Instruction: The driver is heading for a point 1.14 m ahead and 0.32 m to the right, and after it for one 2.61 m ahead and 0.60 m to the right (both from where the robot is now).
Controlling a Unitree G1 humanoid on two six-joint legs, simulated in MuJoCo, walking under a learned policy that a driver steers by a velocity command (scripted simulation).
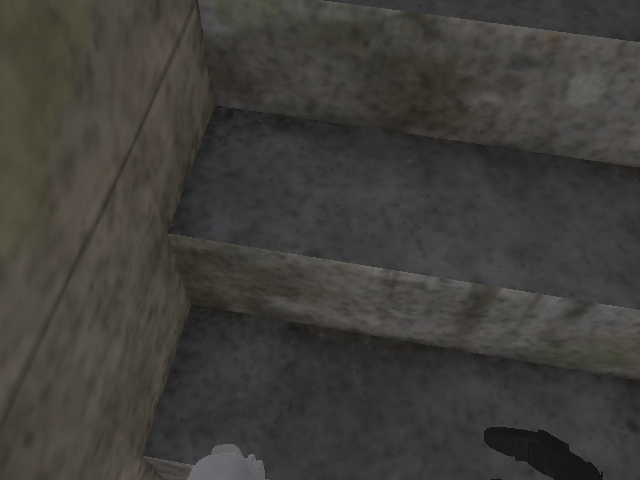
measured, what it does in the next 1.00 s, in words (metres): climbs: right foot, then left foot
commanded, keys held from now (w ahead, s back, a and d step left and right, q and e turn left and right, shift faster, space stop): w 1.00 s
